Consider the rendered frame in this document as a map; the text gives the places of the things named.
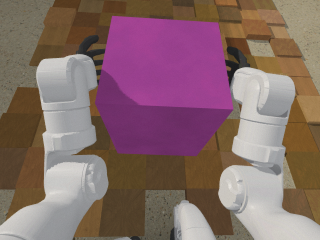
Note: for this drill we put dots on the robot left forearm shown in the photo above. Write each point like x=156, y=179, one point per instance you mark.
x=64, y=85

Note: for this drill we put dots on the robot right hand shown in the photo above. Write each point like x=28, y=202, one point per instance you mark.
x=233, y=65

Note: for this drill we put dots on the robot left hand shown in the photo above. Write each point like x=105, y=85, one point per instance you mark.
x=84, y=46

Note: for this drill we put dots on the carton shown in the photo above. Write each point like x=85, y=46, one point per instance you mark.
x=163, y=87

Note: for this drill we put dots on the right robot shin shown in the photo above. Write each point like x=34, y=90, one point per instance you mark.
x=178, y=233

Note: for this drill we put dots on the robot right upper arm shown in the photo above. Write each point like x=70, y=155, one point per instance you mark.
x=255, y=196

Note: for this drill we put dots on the right robot thigh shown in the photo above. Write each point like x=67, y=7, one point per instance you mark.
x=192, y=223

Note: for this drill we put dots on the robot right forearm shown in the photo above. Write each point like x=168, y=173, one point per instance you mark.
x=266, y=101

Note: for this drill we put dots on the robot left upper arm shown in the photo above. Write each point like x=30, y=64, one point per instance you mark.
x=72, y=184

